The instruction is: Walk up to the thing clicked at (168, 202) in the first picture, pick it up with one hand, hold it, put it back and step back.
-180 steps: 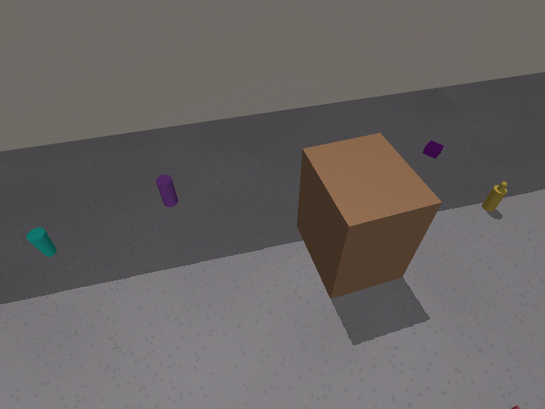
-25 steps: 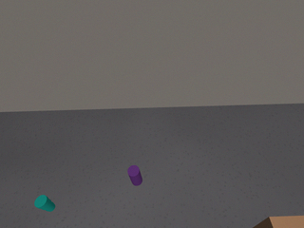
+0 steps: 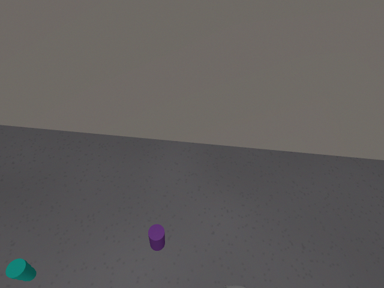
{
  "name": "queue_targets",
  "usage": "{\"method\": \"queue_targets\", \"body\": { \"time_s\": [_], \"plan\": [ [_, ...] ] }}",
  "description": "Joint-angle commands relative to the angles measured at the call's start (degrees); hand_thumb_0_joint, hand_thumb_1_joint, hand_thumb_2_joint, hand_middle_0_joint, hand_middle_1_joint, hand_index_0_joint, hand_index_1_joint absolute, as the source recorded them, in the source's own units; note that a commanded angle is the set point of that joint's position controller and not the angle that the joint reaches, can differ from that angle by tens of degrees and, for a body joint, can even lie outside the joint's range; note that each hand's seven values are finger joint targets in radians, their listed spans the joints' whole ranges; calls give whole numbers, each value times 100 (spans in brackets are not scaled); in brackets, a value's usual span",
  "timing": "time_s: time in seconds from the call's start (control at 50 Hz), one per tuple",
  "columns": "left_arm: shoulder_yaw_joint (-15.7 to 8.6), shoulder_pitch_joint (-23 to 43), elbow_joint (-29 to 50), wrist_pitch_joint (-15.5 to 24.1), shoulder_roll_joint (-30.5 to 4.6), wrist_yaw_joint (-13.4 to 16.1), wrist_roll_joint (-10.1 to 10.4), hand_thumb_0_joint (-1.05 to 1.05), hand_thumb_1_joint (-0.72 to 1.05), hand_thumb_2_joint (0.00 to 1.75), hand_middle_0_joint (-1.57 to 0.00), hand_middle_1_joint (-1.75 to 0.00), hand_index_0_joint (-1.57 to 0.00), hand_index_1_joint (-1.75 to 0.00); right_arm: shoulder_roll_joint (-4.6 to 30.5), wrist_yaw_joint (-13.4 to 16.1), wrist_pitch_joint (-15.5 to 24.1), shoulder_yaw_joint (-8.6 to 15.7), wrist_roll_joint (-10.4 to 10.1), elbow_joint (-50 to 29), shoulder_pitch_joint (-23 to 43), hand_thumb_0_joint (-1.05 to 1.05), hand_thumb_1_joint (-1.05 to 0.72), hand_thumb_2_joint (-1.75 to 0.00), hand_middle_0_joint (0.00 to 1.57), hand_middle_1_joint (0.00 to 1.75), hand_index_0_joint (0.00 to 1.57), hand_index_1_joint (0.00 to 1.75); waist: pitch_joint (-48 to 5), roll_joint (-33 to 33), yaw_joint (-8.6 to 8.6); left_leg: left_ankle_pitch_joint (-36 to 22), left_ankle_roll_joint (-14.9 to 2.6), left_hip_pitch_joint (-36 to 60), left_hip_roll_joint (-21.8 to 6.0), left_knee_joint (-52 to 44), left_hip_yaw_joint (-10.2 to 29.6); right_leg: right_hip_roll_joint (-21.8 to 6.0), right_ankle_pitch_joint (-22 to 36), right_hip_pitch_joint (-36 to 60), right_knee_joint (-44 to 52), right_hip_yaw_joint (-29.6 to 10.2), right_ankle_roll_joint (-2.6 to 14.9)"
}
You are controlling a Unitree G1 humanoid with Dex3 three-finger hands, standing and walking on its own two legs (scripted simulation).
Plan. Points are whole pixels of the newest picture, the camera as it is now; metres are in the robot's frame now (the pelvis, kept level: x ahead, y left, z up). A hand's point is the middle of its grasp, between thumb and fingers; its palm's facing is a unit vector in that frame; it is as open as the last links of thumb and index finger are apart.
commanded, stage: walk up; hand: left
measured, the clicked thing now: (157, 237) +0.46 +0.12 -0.69
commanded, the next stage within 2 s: stand in 1.56 s
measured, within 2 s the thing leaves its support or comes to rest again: neither
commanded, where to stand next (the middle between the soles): +0.11 -0.02 m, yaw -1 degrees
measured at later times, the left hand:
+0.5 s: hand out of the picture +0.12 +0.23 -0.14, palm faces -0.07 -0.93 -0.37, open 7.4 cm
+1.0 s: hand out of the picture +0.13 +0.23 -0.14, palm faces -0.05 -0.94 -0.33, open 7.4 cm
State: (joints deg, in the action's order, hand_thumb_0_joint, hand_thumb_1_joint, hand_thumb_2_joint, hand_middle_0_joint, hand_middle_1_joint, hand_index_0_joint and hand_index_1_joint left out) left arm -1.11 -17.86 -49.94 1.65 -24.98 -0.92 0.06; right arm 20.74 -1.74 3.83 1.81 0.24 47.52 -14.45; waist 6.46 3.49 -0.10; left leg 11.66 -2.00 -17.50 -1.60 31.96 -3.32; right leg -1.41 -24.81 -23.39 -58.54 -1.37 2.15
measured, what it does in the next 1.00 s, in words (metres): steps on the spot: right foot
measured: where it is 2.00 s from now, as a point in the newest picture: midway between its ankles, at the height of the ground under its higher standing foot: outside the picture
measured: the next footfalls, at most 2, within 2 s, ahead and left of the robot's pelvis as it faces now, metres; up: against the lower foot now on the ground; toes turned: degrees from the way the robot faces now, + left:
right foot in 0.22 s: +0.09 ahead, -0.15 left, +0.00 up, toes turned -3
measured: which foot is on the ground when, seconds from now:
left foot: down 0.00-1.00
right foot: up 0.00-0.20, down 0.22-1.00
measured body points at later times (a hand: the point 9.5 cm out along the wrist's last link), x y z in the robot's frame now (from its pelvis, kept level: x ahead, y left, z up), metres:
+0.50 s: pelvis +0.02 -0.02 +0.00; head +0.03 -0.03 +0.45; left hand +0.12 +0.28 -0.12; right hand +0.10 -0.32 -0.14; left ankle +0.06 +0.10 -0.73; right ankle +0.05 -0.15 -0.73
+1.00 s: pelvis +0.04 -0.02 +0.02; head +0.05 -0.01 +0.47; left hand +0.13 +0.28 -0.12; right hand +0.11 -0.32 -0.11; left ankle +0.06 +0.10 -0.73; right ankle +0.05 -0.15 -0.73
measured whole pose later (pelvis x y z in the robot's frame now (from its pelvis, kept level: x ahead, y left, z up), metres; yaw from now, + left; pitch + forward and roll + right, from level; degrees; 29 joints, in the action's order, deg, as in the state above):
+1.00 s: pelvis +0.04 -0.02 +0.02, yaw -2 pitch -2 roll +0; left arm 0.4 -5.2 -66.7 0.6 -20.4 -0.9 0.1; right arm 20.4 -0.5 1.7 -0.3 0.2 66.4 -5.4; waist 2.7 0.3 0.2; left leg 9.4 0.1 -8.5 -1.3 19.8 -3.2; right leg -1.7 -9.8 -7.9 -19.7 1.6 -1.0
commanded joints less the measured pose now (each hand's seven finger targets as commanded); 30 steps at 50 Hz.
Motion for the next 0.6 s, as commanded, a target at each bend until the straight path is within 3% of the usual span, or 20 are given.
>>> {"method": "queue_targets", "body": {
  "time_s": [0.0,0.06,0.12,0.16,0.18,0.2,0.22,0.24,0.26,0.28,0.32,0.34,0.38,0.42,0.46,0.58],
  "plan": [
    [-326,-615,29,-8,-862,88,12,0,90,90,-20,-30,-20,-30,1496,183,71,442,-7,-309,-120,0,-90,-90,20,30,20,30,-581,-1319,-32,-1353,-867,705,-1227,-1243,1062,-148,440,-253,333,-137,-131],
    [-318,-315,-35,-7,-783,109,-1,0,90,90,-20,-30,-20,-30,1497,203,11,392,38,-326,148,0,-90,-90,20,30,20,30,-489,-1309,-37,-1428,-970,163,-1266,-1060,826,-254,526,194,1157,58,-186],
    [-324,-236,-145,12,-746,136,-8,0,90,90,-20,-30,-20,-30,1555,193,-91,380,27,-307,295,0,-90,-90,20,30,20,30,-618,-1377,-18,-1565,-1002,21,-1332,-671,933,-92,616,651,1643,269,-195],
    [-329,-325,-304,46,-720,159,-33,0,90,90,-20,-30,-20,-30,1500,189,-162,341,-34,-273,414,0,-90,-90,20,30,20,30,-849,-1121,-145,-1400,-849,-60,-1224,-194,839,22,1064,1198,2408,360,-119],
    [-337,-373,-343,87,-751,179,-57,0,90,90,-20,-30,-20,-30,1372,183,-201,273,-75,-264,513,0,-90,-90,20,30,20,30,-921,-928,-239,-1052,-638,-115,-1091,85,776,15,1330,1468,2973,257,-54],
    [-369,-266,-326,136,-944,197,-94,0,90,90,-20,-30,-20,-30,1140,183,-217,194,-117,-238,470,0,-90,-90,20,30,20,30,-978,-436,-244,-613,-333,-239,-886,381,636,-339,1756,1616,3277,-276,88],
    [-415,20,-235,199,-1236,211,-149,0,90,90,-20,-30,-20,-30,916,178,-239,130,-141,-192,299,0,-90,-90,20,30,20,30,-918,420,-14,131,-38,-453,-416,901,394,-1196,2016,1426,3684,-1600,369],
    [-389,536,-147,183,-1411,194,-86,0,90,90,-20,-30,-20,-30,970,204,-279,138,-121,-83,358,0,-90,-90,20,30,20,30,-650,501,87,1277,105,-223,0,896,268,-1741,1950,752,3843,-2042,948],
    [-360,918,-105,157,-1449,175,-75,0,90,90,-20,-30,-20,-30,1124,234,-286,202,-91,164,238,0,-90,-90,20,30,20,30,-562,587,141,1505,82,404,-94,912,343,-1760,1996,176,3627,-1971,1083],
    [-286,910,-125,135,-1198,162,-56,0,90,90,-20,-30,-20,-30,1160,225,-246,198,-80,287,216,0,-90,-90,20,30,20,30,-555,449,202,1141,41,774,-175,317,478,-1437,2060,-52,3489,-1534,817],
    [-207,963,-207,132,-949,154,-23,0,90,90,-20,-30,-20,-30,1306,174,-184,207,-125,443,484,0,-90,-90,20,30,20,30,-718,341,153,-75,-71,870,-413,-184,615,-840,2021,337,3330,-676,183],
    [-196,986,-289,128,-938,149,-27,0,90,90,-20,-30,-20,-30,1269,163,-175,193,-117,477,596,0,-90,-90,20,30,20,30,-840,431,100,-284,-114,834,-470,-310,686,-707,1957,589,3294,-575,92],
    [-206,984,-375,110,-962,126,-16,0,90,90,-20,-30,-20,-30,1235,154,-173,131,-71,570,672,0,-90,-90,20,30,20,30,-904,511,15,-107,-102,880,-471,-448,663,-736,1415,638,3511,-695,82],
    [-173,1164,-454,75,-892,120,-26,0,90,90,-20,-30,-20,-30,1222,133,-198,110,-44,756,787,0,-90,-90,20,30,20,30,-541,319,21,548,-55,685,-412,-704,659,-738,540,499,3863,-741,65],
    [-170,1336,-534,55,-880,114,-27,0,90,90,-20,-30,-20,-30,1238,121,-192,91,-21,910,805,0,-90,-90,20,30,20,30,-443,95,37,697,-21,571,-461,-1024,737,-679,212,611,3908,-702,65],
    [-153,1368,-834,44,-804,79,-4,0,90,90,-20,-30,-20,-30,1221,125,-111,23,25,1221,1016,0,-90,-90,20,30,20,30,-510,-410,-78,574,13,394,-574,-1498,857,-565,898,1209,4009,-520,34]
  ]
}}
